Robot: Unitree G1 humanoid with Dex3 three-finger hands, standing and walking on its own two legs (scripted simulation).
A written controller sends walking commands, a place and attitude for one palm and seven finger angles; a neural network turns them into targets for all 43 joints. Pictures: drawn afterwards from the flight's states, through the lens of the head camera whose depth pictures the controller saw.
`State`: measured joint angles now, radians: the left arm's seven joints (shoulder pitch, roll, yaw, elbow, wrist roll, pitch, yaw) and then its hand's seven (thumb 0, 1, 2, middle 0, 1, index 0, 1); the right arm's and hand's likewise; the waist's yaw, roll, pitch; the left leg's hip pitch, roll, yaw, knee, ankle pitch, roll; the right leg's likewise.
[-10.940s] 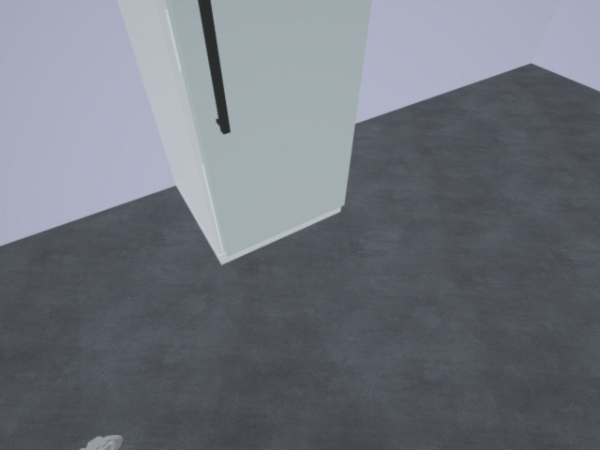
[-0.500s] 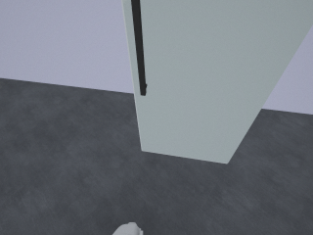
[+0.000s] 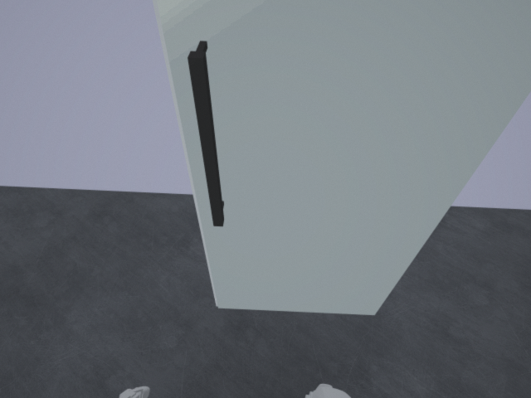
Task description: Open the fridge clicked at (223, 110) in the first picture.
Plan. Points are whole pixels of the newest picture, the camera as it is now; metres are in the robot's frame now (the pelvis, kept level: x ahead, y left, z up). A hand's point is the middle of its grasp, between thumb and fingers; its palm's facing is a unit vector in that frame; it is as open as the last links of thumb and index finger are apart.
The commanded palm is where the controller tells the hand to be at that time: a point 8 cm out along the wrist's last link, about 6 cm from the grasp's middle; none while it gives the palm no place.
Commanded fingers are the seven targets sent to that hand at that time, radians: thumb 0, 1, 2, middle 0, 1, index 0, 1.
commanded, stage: come to a stop and stand still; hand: left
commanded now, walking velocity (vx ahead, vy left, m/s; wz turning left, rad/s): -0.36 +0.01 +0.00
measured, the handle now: (212, 151) +0.51 +0.12 +0.09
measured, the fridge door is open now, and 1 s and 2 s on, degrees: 0 0 0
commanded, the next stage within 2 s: look again from close up in 1.70 s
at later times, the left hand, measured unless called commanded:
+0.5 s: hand out of the picture +0.07 +0.23 -0.18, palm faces +0.07 -0.96 -0.27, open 7.3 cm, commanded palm none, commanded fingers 0.00 0.90 0.90 -0.20 -0.30 -0.20 -0.30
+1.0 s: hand out of the picture -0.04 +0.20 -0.16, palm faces +0.02 -0.97 -0.23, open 7.3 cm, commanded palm none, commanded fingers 0.00 0.90 0.90 -0.20 -0.30 -0.20 -0.30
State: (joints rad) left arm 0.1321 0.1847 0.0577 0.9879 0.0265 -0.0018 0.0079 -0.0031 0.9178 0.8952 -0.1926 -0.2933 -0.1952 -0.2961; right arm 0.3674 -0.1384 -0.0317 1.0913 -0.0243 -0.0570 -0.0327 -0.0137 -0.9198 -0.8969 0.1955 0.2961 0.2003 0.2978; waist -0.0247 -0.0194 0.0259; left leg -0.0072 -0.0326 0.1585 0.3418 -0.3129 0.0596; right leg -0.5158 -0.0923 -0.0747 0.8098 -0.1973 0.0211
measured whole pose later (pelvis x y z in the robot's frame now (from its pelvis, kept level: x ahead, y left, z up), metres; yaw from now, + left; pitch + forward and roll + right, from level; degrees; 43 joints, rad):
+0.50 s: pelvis -0.01 +0.03 -0.02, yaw +1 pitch -3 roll +0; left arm 0.20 0.20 0.04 0.96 0.03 0.07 0.06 0.00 0.92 0.89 -0.20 -0.29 -0.20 -0.30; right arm 0.26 -0.20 -0.06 0.92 -0.02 0.03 -0.02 0.00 -0.91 -0.90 0.19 0.30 0.20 0.30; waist -0.01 0.00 0.01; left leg -0.25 0.01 0.06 0.69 -0.39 0.01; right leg -0.48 -0.09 -0.04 0.72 -0.30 0.02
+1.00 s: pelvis -0.03 +0.03 +0.00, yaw -2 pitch +0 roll +1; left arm 0.41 0.12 0.02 0.99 0.03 -0.01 0.02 0.00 0.91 0.89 -0.20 -0.29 -0.20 -0.30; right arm 0.35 -0.23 -0.04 0.97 -0.02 0.03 -0.01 0.01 -0.90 -0.90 0.20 0.30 0.20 0.30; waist -0.01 0.06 -0.01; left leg -0.42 0.01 0.03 0.92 -0.38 0.02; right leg -0.20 0.06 -0.05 0.42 -0.23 -0.10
